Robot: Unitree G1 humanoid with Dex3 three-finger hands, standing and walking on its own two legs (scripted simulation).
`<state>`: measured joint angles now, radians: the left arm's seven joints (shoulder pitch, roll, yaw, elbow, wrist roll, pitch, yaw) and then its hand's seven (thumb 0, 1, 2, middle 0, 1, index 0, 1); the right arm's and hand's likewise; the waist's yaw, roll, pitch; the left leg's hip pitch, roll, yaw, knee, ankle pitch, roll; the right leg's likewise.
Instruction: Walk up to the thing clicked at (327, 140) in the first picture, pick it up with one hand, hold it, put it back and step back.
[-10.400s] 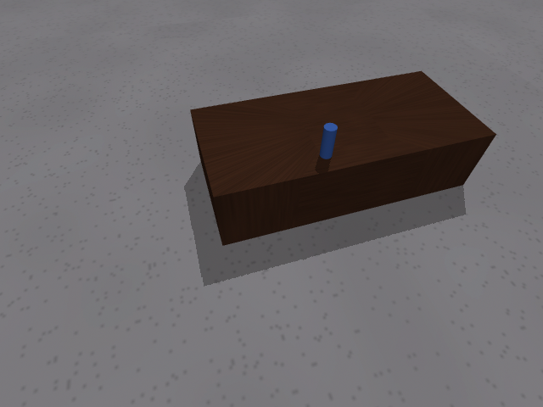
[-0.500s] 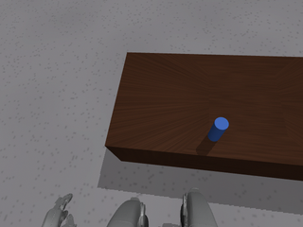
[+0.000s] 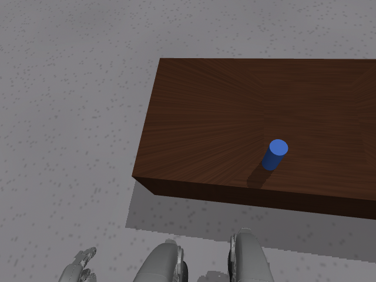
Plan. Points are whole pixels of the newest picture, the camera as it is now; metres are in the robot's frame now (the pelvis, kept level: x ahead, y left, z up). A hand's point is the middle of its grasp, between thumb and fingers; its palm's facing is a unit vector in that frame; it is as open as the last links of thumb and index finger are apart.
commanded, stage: approach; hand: right
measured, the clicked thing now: (273, 156) +0.46 -0.21 -0.28
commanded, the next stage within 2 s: close in in 0.40 s
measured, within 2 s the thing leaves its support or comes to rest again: neither
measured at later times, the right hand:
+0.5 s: hand (317, 166) +0.41 -0.32 -0.23, palm faces +0.13 +0.99 +0.03, open 17.6 cm
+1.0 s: hand (283, 162) +0.43 -0.24 -0.27, palm faces +0.18 +0.98 +0.00, open 17.1 cm
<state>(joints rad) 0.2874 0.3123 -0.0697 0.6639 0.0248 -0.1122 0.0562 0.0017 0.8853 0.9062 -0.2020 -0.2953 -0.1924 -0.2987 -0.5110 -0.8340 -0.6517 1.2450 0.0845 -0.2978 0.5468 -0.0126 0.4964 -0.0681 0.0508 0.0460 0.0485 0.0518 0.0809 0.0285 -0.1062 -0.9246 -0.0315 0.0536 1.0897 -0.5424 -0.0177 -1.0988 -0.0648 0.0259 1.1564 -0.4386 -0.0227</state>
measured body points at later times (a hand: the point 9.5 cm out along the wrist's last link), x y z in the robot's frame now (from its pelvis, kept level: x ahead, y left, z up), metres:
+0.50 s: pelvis -0.06 +0.02 -0.23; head +0.16 -0.05 +0.15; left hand +0.07 +0.28 -0.34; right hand +0.39 -0.37 -0.23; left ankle -0.02 +0.14 -0.65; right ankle +0.05 -0.10 -0.65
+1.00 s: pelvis -0.07 +0.03 -0.27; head +0.15 +0.01 +0.12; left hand +0.01 +0.31 -0.39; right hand +0.42 -0.29 -0.27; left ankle -0.02 +0.14 -0.65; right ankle +0.05 -0.10 -0.65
